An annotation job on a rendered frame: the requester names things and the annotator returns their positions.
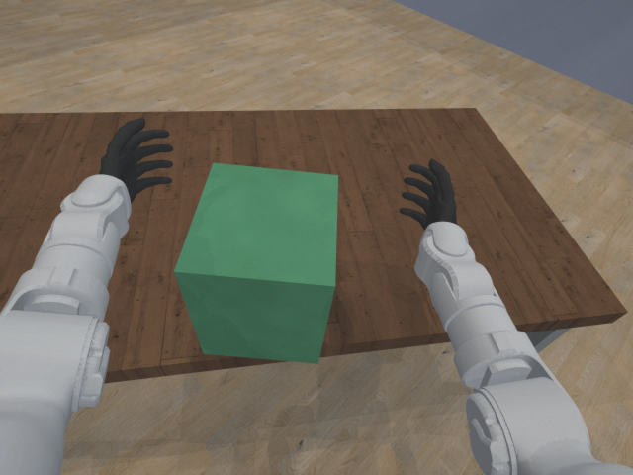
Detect right robot forearm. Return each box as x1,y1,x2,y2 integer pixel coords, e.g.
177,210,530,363
414,222,591,453

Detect robot right hand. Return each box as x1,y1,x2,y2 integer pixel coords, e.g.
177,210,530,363
400,159,457,230

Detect robot left hand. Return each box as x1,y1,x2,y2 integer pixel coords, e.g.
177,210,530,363
99,118,173,202

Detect robot right upper arm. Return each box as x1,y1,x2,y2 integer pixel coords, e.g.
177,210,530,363
466,377,633,475

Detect table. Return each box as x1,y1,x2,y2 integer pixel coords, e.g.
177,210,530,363
0,108,628,391

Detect robot left upper arm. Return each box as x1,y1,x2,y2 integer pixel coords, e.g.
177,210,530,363
0,310,110,475

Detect carton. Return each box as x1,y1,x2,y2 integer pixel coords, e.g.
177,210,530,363
174,163,338,364

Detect left robot forearm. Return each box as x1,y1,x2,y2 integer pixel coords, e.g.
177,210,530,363
0,174,132,323

